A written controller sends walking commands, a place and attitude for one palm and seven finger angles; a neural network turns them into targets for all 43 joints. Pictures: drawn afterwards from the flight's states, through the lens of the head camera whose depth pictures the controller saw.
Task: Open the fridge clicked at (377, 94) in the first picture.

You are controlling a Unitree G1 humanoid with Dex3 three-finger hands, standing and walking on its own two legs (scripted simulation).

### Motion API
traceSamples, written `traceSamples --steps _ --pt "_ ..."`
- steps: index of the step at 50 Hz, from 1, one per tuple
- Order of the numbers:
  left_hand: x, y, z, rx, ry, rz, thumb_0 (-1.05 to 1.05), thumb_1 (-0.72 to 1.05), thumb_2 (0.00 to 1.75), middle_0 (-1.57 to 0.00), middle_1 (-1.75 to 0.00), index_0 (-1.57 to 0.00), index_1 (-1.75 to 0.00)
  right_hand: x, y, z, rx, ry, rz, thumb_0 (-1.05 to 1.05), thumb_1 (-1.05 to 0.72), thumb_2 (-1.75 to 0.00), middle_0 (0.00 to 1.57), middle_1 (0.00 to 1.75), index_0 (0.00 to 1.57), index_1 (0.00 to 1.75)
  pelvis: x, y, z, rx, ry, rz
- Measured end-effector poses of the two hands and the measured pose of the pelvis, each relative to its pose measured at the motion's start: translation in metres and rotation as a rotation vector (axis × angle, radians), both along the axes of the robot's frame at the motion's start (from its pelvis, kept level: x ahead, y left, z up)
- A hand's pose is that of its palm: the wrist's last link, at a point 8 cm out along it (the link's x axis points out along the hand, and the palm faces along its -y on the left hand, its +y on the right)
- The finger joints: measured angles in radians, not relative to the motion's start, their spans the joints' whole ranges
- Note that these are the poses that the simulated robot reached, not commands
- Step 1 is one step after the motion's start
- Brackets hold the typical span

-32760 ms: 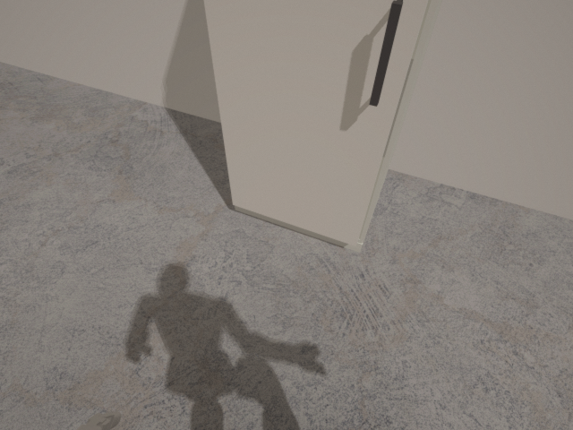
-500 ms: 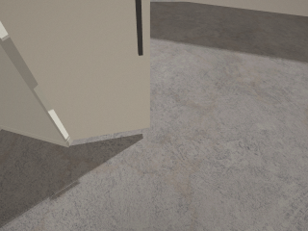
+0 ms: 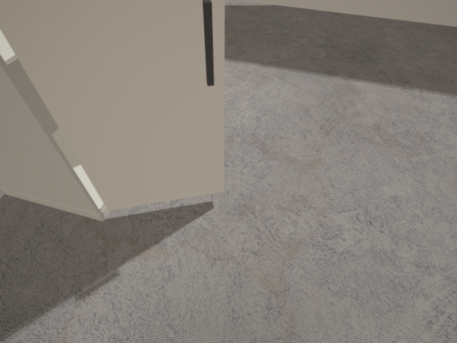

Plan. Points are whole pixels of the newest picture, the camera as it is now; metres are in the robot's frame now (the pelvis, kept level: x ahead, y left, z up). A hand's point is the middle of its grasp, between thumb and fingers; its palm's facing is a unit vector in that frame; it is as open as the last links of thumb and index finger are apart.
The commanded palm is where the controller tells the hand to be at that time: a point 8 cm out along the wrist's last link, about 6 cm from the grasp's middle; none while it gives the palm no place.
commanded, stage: stand and wait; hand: right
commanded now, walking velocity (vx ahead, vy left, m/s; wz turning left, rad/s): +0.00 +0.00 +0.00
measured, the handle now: (207, 44) +0.86 +0.13 +0.10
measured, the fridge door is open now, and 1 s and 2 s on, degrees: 62 62 62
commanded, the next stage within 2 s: none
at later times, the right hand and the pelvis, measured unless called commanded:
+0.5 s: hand out of the picture +0.07 -0.23 -0.16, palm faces -0.02 +0.95 -0.31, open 7.4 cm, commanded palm none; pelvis +0.00 +0.01 +0.00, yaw +0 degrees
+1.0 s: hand out of the picture +0.10 -0.23 -0.15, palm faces -0.03 +0.94 -0.33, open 7.4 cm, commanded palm none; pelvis +0.02 +0.01 +0.01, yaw -1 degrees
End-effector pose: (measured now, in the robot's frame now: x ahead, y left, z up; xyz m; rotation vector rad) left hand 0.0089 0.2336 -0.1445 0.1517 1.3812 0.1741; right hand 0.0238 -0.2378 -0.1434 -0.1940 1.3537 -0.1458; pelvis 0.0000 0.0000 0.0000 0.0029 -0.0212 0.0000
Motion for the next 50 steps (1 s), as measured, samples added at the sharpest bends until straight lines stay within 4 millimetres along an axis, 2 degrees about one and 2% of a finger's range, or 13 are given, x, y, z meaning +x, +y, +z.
traceSamples --steps 13,29,40,50 --pt "0.019 0.025 0.007 0.047 -0.036 -0.024 0.01 0.9 0.9 -0.2 -0.3 -0.2 -0.3 0.02 -0.02 0.009 -0.044 -0.041 0.021 0.01 -0.9 -0.89 0.2 0.3 0.2 0.3 0.001 0.002 0.002 0.0 0.0 -0.002" --pt "0.058 0.061 0.023 0.117 -0.105 -0.071 0.01 0.9 0.9 -0.21 -0.3 -0.2 -0.3 0.051 -0.044 0.024 -0.106 -0.104 0.05 0.01 -0.9 -0.89 0.2 0.3 0.2 0.3 0.005 0.006 0.004 0.0 0.004 -0.01" --pt "0.077 0.069 0.027 0.13 -0.127 -0.091 0.01 0.9 0.9 -0.21 -0.3 -0.2 -0.3 0.065 -0.046 0.028 -0.117 -0.12 0.058 0.01 -0.9 -0.89 0.2 0.3 0.2 0.3 0.012 0.009 0.005 -0.001 0.008 -0.014" --pt "0.082 0.068 0.025 0.121 -0.122 -0.095 0.01 0.9 0.9 -0.21 -0.3 -0.2 -0.3 0.068 -0.041 0.027 -0.114 -0.116 0.056 0.01 -0.9 -0.89 0.2 0.3 0.2 0.3 0.017 0.012 0.005 -0.002 0.008 -0.016"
